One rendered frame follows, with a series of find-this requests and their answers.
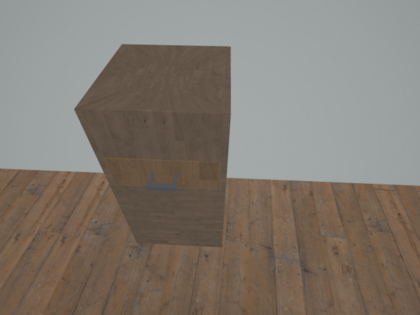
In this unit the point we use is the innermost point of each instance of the cabinet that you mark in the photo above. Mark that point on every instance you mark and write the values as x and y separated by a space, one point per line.
169 102

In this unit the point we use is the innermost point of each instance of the handle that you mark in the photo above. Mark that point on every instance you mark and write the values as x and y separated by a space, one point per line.
162 186

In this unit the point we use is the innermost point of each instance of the drawer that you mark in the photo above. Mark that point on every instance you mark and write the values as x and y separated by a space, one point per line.
191 174

